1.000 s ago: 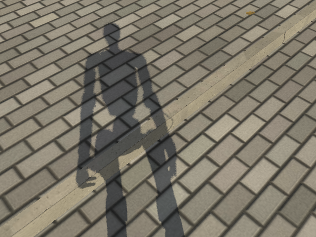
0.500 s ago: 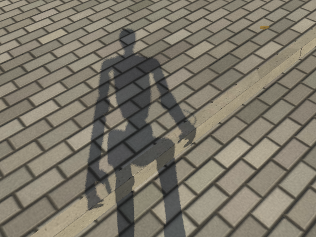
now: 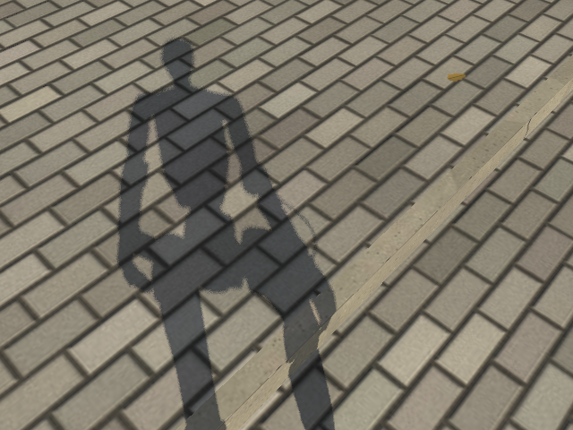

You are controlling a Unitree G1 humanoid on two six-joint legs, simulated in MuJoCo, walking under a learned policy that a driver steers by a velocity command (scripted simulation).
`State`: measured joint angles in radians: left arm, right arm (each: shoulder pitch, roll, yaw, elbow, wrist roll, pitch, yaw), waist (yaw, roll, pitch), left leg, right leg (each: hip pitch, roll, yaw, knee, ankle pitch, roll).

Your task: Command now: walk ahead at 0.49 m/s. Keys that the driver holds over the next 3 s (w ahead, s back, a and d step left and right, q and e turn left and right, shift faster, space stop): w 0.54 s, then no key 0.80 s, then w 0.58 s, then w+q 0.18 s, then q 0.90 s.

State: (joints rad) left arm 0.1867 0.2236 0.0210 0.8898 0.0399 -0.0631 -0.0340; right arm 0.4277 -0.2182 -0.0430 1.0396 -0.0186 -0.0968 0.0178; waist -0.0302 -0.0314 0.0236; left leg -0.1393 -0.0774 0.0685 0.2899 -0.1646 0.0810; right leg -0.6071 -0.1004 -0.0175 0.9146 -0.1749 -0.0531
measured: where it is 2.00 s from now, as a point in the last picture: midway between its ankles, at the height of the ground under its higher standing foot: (260, 292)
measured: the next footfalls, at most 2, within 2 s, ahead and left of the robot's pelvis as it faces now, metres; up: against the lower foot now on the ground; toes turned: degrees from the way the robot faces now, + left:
right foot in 0.22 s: +0.26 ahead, -0.13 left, +0.00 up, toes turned -4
left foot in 0.58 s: +0.44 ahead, +0.06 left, +0.09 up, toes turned +6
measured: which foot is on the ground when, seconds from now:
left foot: down 0.00-0.24, up 0.26-0.56, down 0.58-1.00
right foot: up 0.00-0.20, down 0.22-0.78, up 0.80-1.00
